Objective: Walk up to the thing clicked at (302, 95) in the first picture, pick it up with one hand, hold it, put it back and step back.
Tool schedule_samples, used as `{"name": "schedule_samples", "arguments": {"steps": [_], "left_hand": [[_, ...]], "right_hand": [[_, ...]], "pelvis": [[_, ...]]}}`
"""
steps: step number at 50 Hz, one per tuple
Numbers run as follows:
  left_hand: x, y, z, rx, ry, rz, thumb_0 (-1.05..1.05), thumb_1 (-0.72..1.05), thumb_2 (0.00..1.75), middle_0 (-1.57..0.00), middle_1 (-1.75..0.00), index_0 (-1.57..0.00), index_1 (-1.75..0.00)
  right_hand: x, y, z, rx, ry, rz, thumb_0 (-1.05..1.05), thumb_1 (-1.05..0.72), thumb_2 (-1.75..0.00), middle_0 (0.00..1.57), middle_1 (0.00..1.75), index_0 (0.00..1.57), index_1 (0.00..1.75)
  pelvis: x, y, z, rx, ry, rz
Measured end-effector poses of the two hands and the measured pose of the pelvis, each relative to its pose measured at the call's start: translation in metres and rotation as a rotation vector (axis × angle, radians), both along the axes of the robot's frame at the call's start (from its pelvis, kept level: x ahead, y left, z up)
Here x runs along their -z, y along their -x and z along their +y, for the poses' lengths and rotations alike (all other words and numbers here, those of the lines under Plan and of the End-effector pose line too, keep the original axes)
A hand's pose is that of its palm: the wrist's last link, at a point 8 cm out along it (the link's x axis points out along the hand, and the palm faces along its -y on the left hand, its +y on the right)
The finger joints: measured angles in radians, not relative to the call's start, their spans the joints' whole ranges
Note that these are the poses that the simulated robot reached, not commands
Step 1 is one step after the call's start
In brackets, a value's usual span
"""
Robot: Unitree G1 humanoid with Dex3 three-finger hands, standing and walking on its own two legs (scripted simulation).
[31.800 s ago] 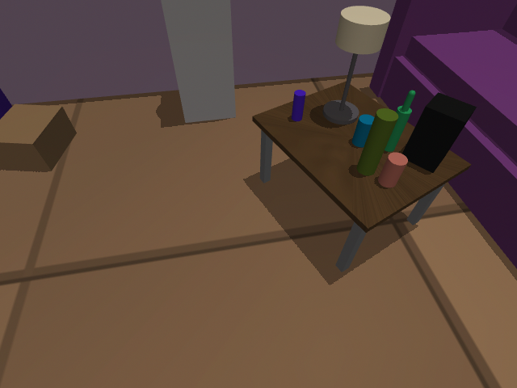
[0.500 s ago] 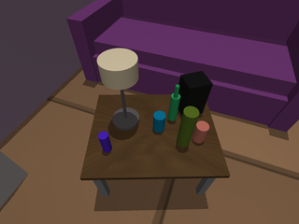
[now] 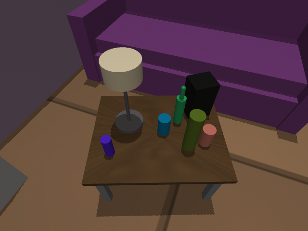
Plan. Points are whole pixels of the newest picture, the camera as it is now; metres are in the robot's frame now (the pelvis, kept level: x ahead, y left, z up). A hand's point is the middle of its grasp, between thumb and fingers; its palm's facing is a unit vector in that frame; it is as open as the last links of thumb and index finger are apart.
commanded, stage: stand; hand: left
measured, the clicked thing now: (108, 146) +0.52 +0.23 -0.32
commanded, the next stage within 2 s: step back in 0.50 s
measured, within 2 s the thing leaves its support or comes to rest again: neither
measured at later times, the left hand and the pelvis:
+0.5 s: hand out of the picture +0.06 +0.26 -0.16, palm faces -0.02 -0.94 -0.35, open 7.4 cm; pelvis +0.00 +0.00 +0.00, yaw +0 degrees
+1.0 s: hand out of the picture +0.06 +0.31 -0.18, palm faces -0.04 -0.93 -0.35, open 7.4 cm; pelvis -0.07 +0.05 -0.02, yaw -1 degrees
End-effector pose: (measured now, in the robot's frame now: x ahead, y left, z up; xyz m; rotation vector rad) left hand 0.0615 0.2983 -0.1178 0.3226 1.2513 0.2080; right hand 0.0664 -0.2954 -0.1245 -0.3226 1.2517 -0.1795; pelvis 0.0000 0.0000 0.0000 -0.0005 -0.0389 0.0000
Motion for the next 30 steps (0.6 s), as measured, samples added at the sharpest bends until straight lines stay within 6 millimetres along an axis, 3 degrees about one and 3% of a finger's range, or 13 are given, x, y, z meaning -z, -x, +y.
{"name": "schedule_samples", "arguments": {"steps": [12,25,30], "left_hand": [[-0.001,-0.004,0.001,0.001,-0.003,-0.015,0.00,0.90,0.89,-0.21,-0.30,-0.20,-0.30],[0.000,0.005,0.002,-0.004,0.001,-0.003,0.01,0.90,0.89,-0.21,-0.30,-0.20,-0.30],[0.003,0.010,0.010,-0.030,-0.013,-0.009,0.00,0.90,0.89,-0.21,-0.30,-0.20,-0.30]], "right_hand": [[-0.001,-0.007,0.000,-0.002,0.000,-0.021,0.00,-0.91,-0.90,0.21,0.30,0.21,0.30],[-0.002,0.002,0.000,0.001,0.003,-0.010,0.00,-0.91,-0.90,0.21,0.30,0.21,0.30],[0.002,0.006,-0.005,0.011,0.008,-0.001,0.00,-0.91,-0.90,0.21,0.30,0.21,0.30]], "pelvis": [[0.000,-0.001,0.000,0.000,0.000,-0.004],[0.000,0.003,0.001,-0.001,0.001,-0.008],[0.005,0.018,0.002,-0.007,0.010,-0.002]]}}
